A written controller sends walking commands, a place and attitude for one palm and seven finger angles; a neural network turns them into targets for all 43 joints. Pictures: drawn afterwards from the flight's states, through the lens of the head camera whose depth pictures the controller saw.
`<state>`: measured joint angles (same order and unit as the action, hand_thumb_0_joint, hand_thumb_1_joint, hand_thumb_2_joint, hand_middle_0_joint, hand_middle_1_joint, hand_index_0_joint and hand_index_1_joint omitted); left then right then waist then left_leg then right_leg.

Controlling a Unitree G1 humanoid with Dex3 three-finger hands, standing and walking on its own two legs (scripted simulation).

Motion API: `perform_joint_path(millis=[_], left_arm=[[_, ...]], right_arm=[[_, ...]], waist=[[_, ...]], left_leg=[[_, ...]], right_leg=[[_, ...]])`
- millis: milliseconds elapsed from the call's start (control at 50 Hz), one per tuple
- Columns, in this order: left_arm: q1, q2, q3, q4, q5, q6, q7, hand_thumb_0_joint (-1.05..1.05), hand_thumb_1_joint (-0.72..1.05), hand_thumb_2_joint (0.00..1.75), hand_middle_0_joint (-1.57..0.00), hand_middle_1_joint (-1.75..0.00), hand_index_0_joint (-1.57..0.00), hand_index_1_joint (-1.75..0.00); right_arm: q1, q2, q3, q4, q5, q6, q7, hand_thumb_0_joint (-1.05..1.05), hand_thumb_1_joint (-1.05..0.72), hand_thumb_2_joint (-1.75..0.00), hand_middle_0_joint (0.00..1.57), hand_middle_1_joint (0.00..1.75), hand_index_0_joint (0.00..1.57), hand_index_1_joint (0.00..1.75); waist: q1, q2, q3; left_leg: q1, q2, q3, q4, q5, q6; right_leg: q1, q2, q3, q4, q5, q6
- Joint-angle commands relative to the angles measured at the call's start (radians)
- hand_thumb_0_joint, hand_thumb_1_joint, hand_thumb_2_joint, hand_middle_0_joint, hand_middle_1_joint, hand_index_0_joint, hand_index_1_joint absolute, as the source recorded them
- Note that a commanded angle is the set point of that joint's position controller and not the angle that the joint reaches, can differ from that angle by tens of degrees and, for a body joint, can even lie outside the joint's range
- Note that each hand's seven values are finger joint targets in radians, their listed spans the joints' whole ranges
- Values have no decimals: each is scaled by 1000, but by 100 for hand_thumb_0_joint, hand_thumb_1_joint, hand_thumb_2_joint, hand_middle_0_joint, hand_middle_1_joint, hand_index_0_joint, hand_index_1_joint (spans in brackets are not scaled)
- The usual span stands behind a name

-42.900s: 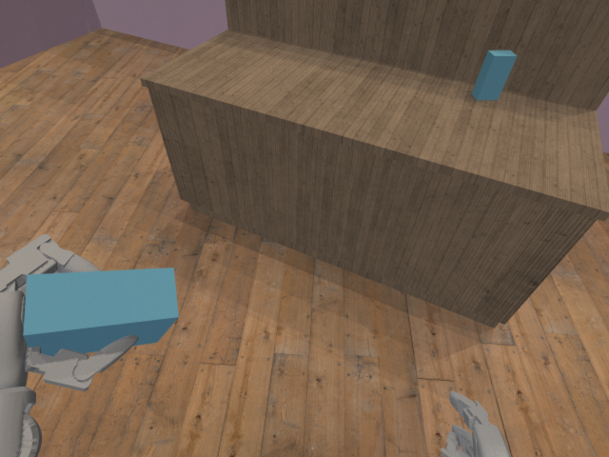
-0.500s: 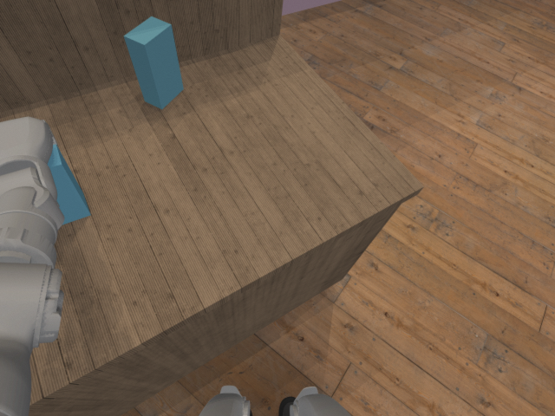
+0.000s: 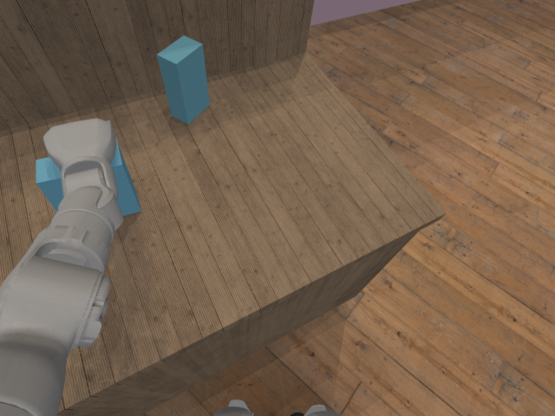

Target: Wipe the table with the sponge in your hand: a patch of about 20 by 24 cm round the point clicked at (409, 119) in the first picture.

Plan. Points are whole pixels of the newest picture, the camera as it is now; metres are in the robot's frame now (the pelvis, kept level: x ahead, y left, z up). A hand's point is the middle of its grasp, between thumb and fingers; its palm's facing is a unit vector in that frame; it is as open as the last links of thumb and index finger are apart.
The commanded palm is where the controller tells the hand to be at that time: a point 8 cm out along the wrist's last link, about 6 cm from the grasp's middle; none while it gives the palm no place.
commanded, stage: slide across to the middle lane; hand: left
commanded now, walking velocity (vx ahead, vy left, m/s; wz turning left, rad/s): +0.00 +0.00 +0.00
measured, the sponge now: (97, 195) +0.45 +0.30 -0.03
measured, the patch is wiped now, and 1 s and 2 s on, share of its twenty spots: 0.50 0.55 0.70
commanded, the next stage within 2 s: wipe back along the middle lane in 0.12 s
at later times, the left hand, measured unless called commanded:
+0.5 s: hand (120, 176) +0.46 +0.25 +0.02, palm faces -0.10 -0.01 -1.00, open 9.4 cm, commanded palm +0.43 +0.22 +0.04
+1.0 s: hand (126, 194) +0.43 +0.23 +0.02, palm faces -0.07 +0.00 -1.00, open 9.5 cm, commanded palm +0.38 +0.20 +0.04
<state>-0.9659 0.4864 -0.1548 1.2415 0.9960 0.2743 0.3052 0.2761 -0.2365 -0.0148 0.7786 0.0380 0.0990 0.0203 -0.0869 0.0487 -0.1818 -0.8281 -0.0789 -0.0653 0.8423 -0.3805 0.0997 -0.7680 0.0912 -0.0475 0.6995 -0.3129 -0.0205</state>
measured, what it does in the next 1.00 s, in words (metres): stands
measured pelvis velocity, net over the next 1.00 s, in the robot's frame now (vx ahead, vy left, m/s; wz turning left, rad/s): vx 0.00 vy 0.00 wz -0.02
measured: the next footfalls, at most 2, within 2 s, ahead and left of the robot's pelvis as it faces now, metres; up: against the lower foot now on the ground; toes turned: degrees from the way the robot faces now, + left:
none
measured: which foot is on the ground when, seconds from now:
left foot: down 0.00-1.00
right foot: down 0.00-1.00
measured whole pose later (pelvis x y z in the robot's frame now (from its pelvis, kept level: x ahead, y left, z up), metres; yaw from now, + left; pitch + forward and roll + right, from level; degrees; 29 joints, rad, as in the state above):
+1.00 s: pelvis +0.00 +0.00 +0.01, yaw -1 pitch +17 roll -4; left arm -0.78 0.28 -0.21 1.14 0.97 0.42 0.44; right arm 0.20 -0.22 -0.01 0.74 0.06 0.16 0.04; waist -0.04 0.04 -0.20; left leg -0.68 -0.08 -0.03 0.74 -0.36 0.11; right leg -0.64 0.09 0.00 0.63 -0.29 -0.02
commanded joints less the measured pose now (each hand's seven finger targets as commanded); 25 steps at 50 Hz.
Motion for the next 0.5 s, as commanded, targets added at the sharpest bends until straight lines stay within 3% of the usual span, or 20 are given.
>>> perform_joint_path(millis=[0,20,100,140,180,200,280,300,380,420,480], left_arm=[[-314,-8,12,-97,23,0,24,0,10,130,-120,-160,-120,-160],[-312,-22,4,-99,21,10,29,0,10,130,-120,-160,-120,-160],[-275,42,69,-71,12,45,57,0,10,130,-120,-160,-120,-160],[-285,42,62,-55,17,58,66,0,10,130,-120,-160,-120,-160],[-299,67,81,-65,21,66,73,0,10,130,-120,-160,-120,-160],[-283,49,58,-61,27,69,69,0,10,130,-120,-160,-120,-160],[-137,62,100,-50,9,63,59,0,10,130,-120,-160,-120,-160],[-134,22,60,-67,7,59,53,0,10,130,-120,-160,-120,-160],[-54,-10,53,-71,0,64,49,0,10,130,-120,-160,-120,-160],[-65,-46,17,-85,0,65,48,0,10,130,-120,-160,-120,-160],[6,-28,56,-79,-8,72,58,0,10,130,-120,-160,-120,-160]], right_arm=[[115,-183,-58,-46,-9,5,-1,0,-90,-90,20,30,20,30],[109,-180,-56,-49,-10,11,3,0,-90,-90,20,30,20,30],[91,-186,-50,-61,-9,23,8,0,-90,-90,20,30,20,30],[82,-184,-47,-63,-7,24,6,0,-90,-90,20,30,20,30],[76,-189,-45,-60,-5,21,6,0,-90,-90,20,30,20,30],[81,-185,-44,-67,-7,19,7,0,-90,-90,20,30,20,30],[72,-184,-50,-80,-1,18,10,0,-90,-90,20,30,20,30],[72,-181,-48,-86,-4,18,10,0,-90,-90,20,30,20,30],[51,-177,-52,-93,7,23,15,0,-90,-90,20,30,20,30],[49,-176,-52,-96,7,24,14,0,-90,-90,20,30,20,30],[27,-177,-54,-100,12,25,13,0,-90,-90,20,30,20,30]], waist=[[-59,68,-357],[-61,54,-359],[-42,7,-366],[-52,-29,-350],[-52,-8,-348],[-49,6,-359],[-15,-20,-387],[-23,-23,-386],[-6,-10,-324],[-15,-23,-304],[10,-38,-285]], left_leg=[[512,131,-123,-98,574,-132],[506,127,-109,-94,596,-128],[427,111,-69,-101,576,-112],[372,103,-47,-106,516,-95],[346,98,-36,-112,485,-87],[351,95,-33,-111,493,-84],[340,90,-21,-115,519,-77],[348,92,-16,-115,524,-74],[335,90,-13,-137,478,-70],[340,92,-13,-139,462,-67],[331,92,-20,-157,443,-72]], right_leg=[[-15,0,10,-48,209,-47],[10,2,13,-56,239,-45],[125,-4,26,-62,330,-43],[171,-11,37,-69,370,-38],[199,-19,52,-70,391,-39],[208,-18,50,-70,400,-39],[281,-26,63,-74,464,-39],[283,-25,62,-74,477,-36],[278,-27,63,-91,437,-42],[259,-25,59,-98,420,-42],[270,-28,57,-101,387,-48]])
